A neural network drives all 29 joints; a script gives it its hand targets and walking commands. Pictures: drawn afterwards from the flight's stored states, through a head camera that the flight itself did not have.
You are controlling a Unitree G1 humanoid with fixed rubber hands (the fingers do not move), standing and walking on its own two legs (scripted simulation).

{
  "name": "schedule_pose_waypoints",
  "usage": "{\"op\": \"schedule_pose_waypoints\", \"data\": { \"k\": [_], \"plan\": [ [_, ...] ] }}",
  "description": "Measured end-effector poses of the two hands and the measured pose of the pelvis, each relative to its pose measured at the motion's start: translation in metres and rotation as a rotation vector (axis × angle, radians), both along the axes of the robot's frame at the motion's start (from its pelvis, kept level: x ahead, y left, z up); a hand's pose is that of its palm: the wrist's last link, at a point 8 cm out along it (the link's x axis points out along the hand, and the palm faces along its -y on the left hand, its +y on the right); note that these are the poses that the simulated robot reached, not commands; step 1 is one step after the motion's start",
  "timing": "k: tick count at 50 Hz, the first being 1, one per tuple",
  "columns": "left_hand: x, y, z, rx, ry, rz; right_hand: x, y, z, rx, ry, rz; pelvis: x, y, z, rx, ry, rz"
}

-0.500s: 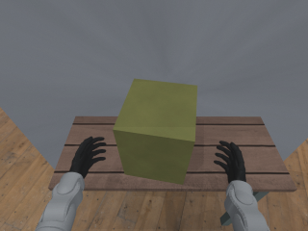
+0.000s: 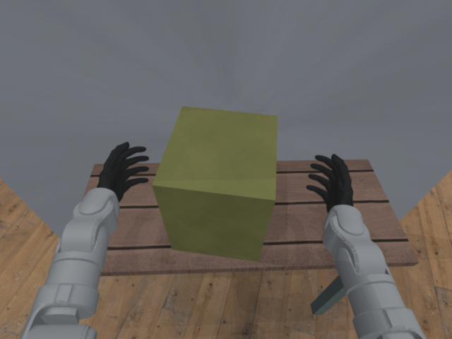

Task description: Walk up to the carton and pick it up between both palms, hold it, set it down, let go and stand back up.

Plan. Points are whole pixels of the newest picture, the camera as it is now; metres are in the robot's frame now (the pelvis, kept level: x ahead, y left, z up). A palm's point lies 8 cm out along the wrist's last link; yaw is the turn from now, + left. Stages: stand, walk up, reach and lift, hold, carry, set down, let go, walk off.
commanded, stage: reach and lift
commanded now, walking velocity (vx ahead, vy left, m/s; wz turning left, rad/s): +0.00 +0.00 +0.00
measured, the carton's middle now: (221, 186) +0.43 +0.03 -0.01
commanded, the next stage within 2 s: none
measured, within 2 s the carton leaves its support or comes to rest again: neither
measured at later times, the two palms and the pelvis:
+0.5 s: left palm (117, 140) +0.43 +0.21 +0.13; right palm (337, 160) +0.39 -0.18 +0.11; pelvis +0.00 +0.00 +0.00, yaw +1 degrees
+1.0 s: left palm (137, 165) +0.43 +0.19 +0.06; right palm (319, 182) +0.39 -0.16 +0.05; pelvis +0.01 +0.00 -0.01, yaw +1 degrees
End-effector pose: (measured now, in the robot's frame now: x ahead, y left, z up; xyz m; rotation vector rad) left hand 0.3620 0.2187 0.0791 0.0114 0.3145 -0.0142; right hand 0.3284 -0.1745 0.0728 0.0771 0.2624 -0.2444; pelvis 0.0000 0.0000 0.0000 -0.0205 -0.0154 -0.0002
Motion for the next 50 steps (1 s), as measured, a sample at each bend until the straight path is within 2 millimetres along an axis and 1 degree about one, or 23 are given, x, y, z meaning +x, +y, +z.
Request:
{"op": "schedule_pose_waypoints", "data": {
  "k": [12, 27, 35, 38, 41, 44, 50],
  "plan": [
    [0.032, -0.002, 0.024, 0.011, -0.005, 0.003, 0.028, 0.000, 0.020, -0.001, 0.003, -0.004, -0.003, 0.004, -0.001, -0.006, 0.040, 0.004],
    [0.069, -0.010, 0.053, 0.025, -0.016, 0.007, 0.062, -0.003, 0.045, -0.006, 0.004, -0.008, 0.000, 0.004, -0.001, -0.013, 0.087, 0.015],
    [0.086, -0.016, 0.063, 0.034, -0.021, 0.009, 0.077, -0.005, 0.055, -0.020, 0.011, -0.006, 0.002, 0.002, -0.001, -0.014, 0.107, 0.018],
    [0.089, -0.019, 0.059, 0.037, -0.021, 0.006, 0.079, -0.003, 0.052, -0.029, 0.020, -0.004, 0.003, 0.000, -0.001, -0.013, 0.108, 0.019],
    [0.088, -0.022, 0.048, 0.038, -0.016, 0.001, 0.078, -0.001, 0.042, -0.036, 0.032, -0.001, 0.005, -0.001, -0.001, -0.013, 0.108, 0.020],
    [0.083, -0.025, 0.028, 0.034, 0.000, -0.003, 0.072, 0.003, 0.023, -0.039, 0.049, 0.001, 0.006, -0.003, -0.001, -0.014, 0.114, 0.021],
    [0.068, -0.027, -0.022, 0.019, 0.048, 0.016, 0.058, 0.011, -0.023, -0.032, 0.088, -0.003, 0.005, -0.005, -0.006, -0.020, 0.182, 0.025]
  ]
}}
